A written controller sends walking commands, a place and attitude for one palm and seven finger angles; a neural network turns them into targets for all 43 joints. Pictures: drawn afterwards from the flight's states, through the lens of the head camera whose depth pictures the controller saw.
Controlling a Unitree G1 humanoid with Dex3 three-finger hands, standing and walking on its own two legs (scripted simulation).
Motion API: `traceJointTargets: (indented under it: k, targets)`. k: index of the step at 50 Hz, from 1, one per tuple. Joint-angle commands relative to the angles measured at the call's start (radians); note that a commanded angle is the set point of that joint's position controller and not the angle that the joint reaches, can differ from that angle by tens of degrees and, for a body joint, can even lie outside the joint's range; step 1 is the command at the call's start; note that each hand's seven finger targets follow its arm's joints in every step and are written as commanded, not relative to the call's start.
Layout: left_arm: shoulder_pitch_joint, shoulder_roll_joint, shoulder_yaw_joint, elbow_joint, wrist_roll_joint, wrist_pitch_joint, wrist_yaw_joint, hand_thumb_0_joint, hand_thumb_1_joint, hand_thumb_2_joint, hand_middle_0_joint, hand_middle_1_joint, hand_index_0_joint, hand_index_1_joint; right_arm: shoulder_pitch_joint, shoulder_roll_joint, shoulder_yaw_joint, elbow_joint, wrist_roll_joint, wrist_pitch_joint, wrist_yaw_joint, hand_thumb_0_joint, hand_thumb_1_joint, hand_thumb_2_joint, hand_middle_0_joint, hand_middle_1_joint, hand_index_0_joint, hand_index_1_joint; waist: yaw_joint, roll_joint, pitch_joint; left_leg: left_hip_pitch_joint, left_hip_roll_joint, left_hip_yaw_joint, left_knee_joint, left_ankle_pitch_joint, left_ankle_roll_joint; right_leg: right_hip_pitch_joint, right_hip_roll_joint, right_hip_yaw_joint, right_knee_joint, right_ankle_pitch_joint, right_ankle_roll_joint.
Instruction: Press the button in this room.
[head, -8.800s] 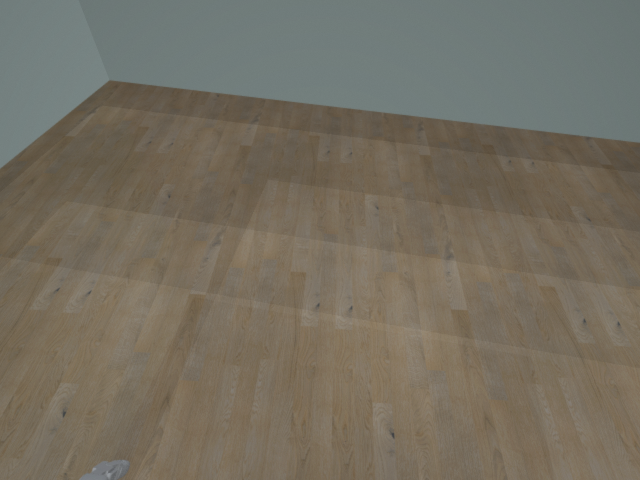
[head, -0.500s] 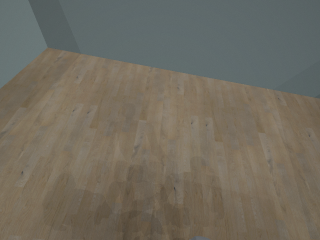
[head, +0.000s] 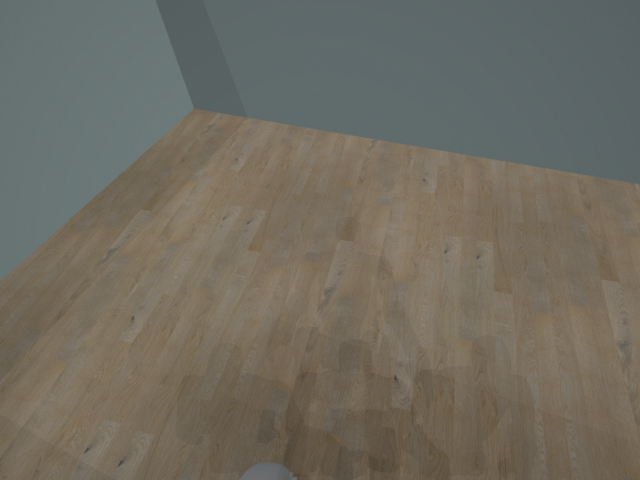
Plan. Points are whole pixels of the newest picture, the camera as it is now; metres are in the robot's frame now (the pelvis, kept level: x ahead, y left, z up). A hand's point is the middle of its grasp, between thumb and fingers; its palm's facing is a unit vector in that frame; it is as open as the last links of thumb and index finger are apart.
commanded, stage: turn or walk to find it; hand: left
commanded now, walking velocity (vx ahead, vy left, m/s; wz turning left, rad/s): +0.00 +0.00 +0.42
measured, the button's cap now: out of the picture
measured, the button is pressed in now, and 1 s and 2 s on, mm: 0 0 0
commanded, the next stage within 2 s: none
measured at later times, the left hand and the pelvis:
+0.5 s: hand out of the picture -0.05 +0.29 -0.18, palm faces +0.27 -0.94 -0.23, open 7.4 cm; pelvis -0.03 +0.07 +0.00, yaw +12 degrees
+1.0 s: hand out of the picture +0.01 +0.22 -0.14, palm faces +0.38 -0.88 -0.29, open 7.4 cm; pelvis -0.04 +0.00 +0.00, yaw +24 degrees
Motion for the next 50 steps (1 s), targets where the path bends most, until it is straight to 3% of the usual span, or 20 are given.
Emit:
traceJointTargets:
  k: [1,10,13,14,15,16,17,18,19,23,34,38,41,42,43,44,45,46,48,50]
  targets:
    - [0.043,0.19,0.053,-0.059,0.006,-0.03,0.013,0.0,0.9,0.9,-0.2,-0.3,-0.2,-0.3,-0.031,-0.049,-0.002,-0.057,-0.002,-0.011,0.001,0.0,-0.9,-0.9,0.2,0.3,0.2,0.3,0.044,-0.213,0.009,-0.07,0.036,0.01,-0.007,0.003,-0.028,0.038,-0.248,0.18,-0.213,0.115,-0.069]
    - [0.131,0.259,0.074,-0.003,0.024,-0.018,0.007,0.0,0.9,0.9,-0.2,-0.3,-0.2,-0.3,-0.148,-0.022,0.03,-0.092,0.02,-0.038,-0.005,0.0,-0.9,-0.9,0.2,0.3,0.2,0.3,0.096,-0.273,-0.07,0.106,0.026,0.115,-0.448,-0.155,-0.006,0.131,-0.308,0.141,-0.082,0.437,-0.118]
    - [0.083,0.266,0.078,-0.002,0.012,-0.009,0.006,0.0,0.9,0.9,-0.2,-0.3,-0.2,-0.3,-0.052,-0.039,0.03,-0.067,0.019,-0.052,-0.008,0.0,-0.9,-0.9,0.2,0.3,0.2,0.3,0.031,-0.227,-0.114,0.303,0.02,0.141,-0.717,0.074,0.011,0.047,-0.278,0.054,0.033,0.375,-0.04]
    - [0.085,0.239,0.071,-0.009,0.002,-0.001,0.003,0.0,0.9,0.9,-0.2,-0.3,-0.2,-0.3,-0.02,-0.085,0.022,-0.06,0.016,-0.062,-0.006,0.0,-0.9,-0.9,0.2,0.3,0.2,0.3,0.008,-0.101,-0.135,0.439,0.074,0.073,-0.825,0.201,0.031,-0.066,-0.225,0.002,0.159,0.255,0.017]
    - [0.083,0.173,0.058,-0.039,-0.005,0.005,-0.002,0.0,0.9,0.9,-0.2,-0.3,-0.2,-0.3,-0.004,-0.178,0.001,-0.067,0.008,-0.069,-0.01,0.0,-0.9,-0.9,0.2,0.3,0.2,0.3,-0.003,0.197,-0.124,0.548,0.31,-0.23,-0.88,0.425,0.111,-0.325,-0.091,-0.043,0.36,-0.164,0.094]
    - [0.038,0.153,0.043,-0.062,0.004,0.017,0.0,0.0,0.9,0.9,-0.2,-0.3,-0.2,-0.3,0.024,-0.234,-0.01,-0.061,0.008,-0.058,-0.017,0.0,-0.9,-0.9,0.2,0.3,0.2,0.3,-0.025,0.229,-0.111,0.48,0.415,-0.292,-0.874,0.606,0.205,-0.361,-0.06,0.031,0.492,-0.375,0.107]
    - [0.008,0.175,0.049,-0.058,0.008,0.027,0.001,0.0,0.9,0.9,-0.2,-0.3,-0.2,-0.3,0.001,-0.212,-0.004,-0.057,0.003,-0.055,-0.022,0.0,-0.9,-0.9,0.2,0.3,0.2,0.3,-0.021,0.131,-0.074,0.399,0.403,-0.238,-0.878,0.52,0.234,-0.333,-0.073,0.079,0.564,-0.336,0.098]
    - [-0.011,0.168,0.053,-0.043,0.01,0.031,0.001,0.0,0.9,0.9,-0.2,-0.3,-0.2,-0.3,-0.04,-0.177,0.006,-0.062,0.002,-0.061,-0.031,0.0,-0.9,-0.9,0.2,0.3,0.2,0.3,-0.009,0.187,-0.035,0.359,0.339,-0.218,-0.886,0.52,0.216,-0.349,-0.075,0.109,0.589,-0.279,0.102]
    - [-0.011,0.184,0.058,-0.032,0.008,0.032,-0.004,0.0,0.9,0.9,-0.2,-0.3,-0.2,-0.3,-0.092,-0.156,0.014,-0.074,0.002,-0.06,-0.036,0.0,-0.9,-0.9,0.2,0.3,0.2,0.3,0.012,0.164,0.009,0.34,0.295,-0.183,-0.876,0.526,0.204,-0.358,-0.068,0.115,0.622,-0.218,0.104]
    - [0.041,0.18,0.056,-0.003,0.006,0.02,-0.012,0.0,0.9,0.9,-0.2,-0.3,-0.2,-0.3,-0.087,-0.133,0.025,-0.081,0.01,-0.076,-0.039,0.0,-0.9,-0.9,0.2,0.3,0.2,0.3,0.035,0.077,-0.044,0.441,0.225,-0.102,-0.839,0.704,0.182,-0.365,-0.045,0.114,0.655,-0.122,0.124]
    - [-0.102,0.155,0.047,-0.077,-0.003,0.019,0.001,0.0,0.9,0.9,-0.2,-0.3,-0.2,-0.3,0.006,-0.124,0.01,-0.072,0.0,-0.071,-0.037,0.0,-0.9,-0.9,0.2,0.3,0.2,0.3,-0.006,0.073,-0.049,0.425,0.243,-0.27,-0.825,0.663,0.238,-0.314,-0.017,0.145,0.468,-0.184,0.13]
    - [-0.094,0.142,0.043,-0.088,-0.008,0.011,0.002,0.0,0.9,0.9,-0.2,-0.3,-0.2,-0.3,-0.008,-0.129,0.005,-0.077,-0.005,-0.064,-0.035,0.0,-0.9,-0.9,0.2,0.3,0.2,0.3,0.004,0.083,-0.072,0.367,0.214,-0.303,-0.799,0.657,0.229,-0.19,0.023,0.129,0.288,-0.184,0.11]
    - [-0.021,0.153,0.046,-0.073,-0.012,-0.001,0.004,0.0,0.9,0.9,-0.2,-0.3,-0.2,-0.3,-0.026,-0.122,0.002,-0.08,0.001,-0.062,-0.032,0.0,-0.9,-0.9,0.2,0.3,0.2,0.3,0.044,0.066,-0.105,0.278,0.166,-0.302,-0.744,0.585,0.187,-0.013,0.039,0.117,0.045,-0.018,0.097]
    - [0.022,0.17,0.051,-0.063,-0.01,-0.011,0.006,0.0,0.9,0.9,-0.2,-0.3,-0.2,-0.3,-0.032,-0.11,0.003,-0.083,0.007,-0.063,-0.029,0.0,-0.9,-0.9,0.2,0.3,0.2,0.3,0.066,0.026,-0.129,0.218,0.129,-0.272,-0.696,0.472,0.145,0.104,0.006,0.131,-0.097,0.093,0.092]
    - [0.044,0.236,0.063,-0.057,0.0,-0.021,0.014,0.0,0.9,0.9,-0.2,-0.3,-0.2,-0.3,-0.008,-0.057,0.009,-0.09,0.018,-0.065,-0.022,0.0,-0.9,-0.9,0.2,0.3,0.2,0.3,0.067,-0.134,-0.156,0.043,0.051,-0.189,-0.59,0.226,0.084,0.282,-0.153,0.271,-0.148,0.136,0.047]
    - [0.073,0.303,0.079,-0.058,0.01,-0.024,0.018,0.0,0.9,0.9,-0.2,-0.3,-0.2,-0.3,-0.029,-0.023,0.015,-0.117,0.015,-0.065,-0.021,0.0,-0.9,-0.9,0.2,0.3,0.2,0.3,0.09,-0.337,-0.13,-0.093,-0.077,-0.017,-0.379,-0.197,0.025,0.283,-0.39,0.489,-0.166,0.277,-0.076]
    - [0.07,0.302,0.074,-0.068,0.005,-0.016,0.018,0.0,0.9,0.9,-0.2,-0.3,-0.2,-0.3,-0.046,-0.067,0.0,-0.12,0.008,-0.051,-0.024,0.0,-0.9,-0.9,0.2,0.3,0.2,0.3,0.09,-0.249,-0.103,-0.045,-0.044,-0.035,-0.192,-0.261,0.026,0.126,-0.445,0.466,-0.18,0.316,-0.147]
    - [0.001,0.258,0.076,-0.08,0.002,-0.019,0.022,0.0,0.9,0.9,-0.2,-0.3,-0.2,-0.3,-0.03,-0.067,-0.005,-0.097,0.002,-0.031,-0.021,0.0,-0.9,-0.9,0.2,0.3,0.2,0.3,0.059,-0.255,-0.058,-0.034,-0.014,-0.067,-0.083,-0.212,0.027,0.023,-0.384,0.412,-0.217,0.161,-0.145]
    - [-0.093,0.211,0.057,-0.101,0.001,-0.015,0.016,0.0,0.9,0.9,-0.2,-0.3,-0.2,-0.3,0.011,-0.052,-0.007,-0.054,-0.002,-0.016,-0.008,0.0,-0.9,-0.9,0.2,0.3,0.2,0.3,0.007,-0.174,0.024,-0.035,0.005,-0.033,0.034,-0.088,0.017,-0.064,-0.277,0.284,-0.229,0.023,-0.089]
    - [-0.096,0.183,0.051,-0.101,0.002,-0.023,0.013,0.0,0.9,0.9,-0.2,-0.3,-0.2,-0.3,0.05,-0.039,-0.004,-0.035,-0.002,-0.014,0.0,0.0,-0.9,-0.9,0.2,0.3,0.2,0.3,-0.007,-0.186,0.021,-0.038,0.015,-0.006,0.055,-0.011,0.001,-0.053,-0.229,0.185,-0.218,0.079,-0.054]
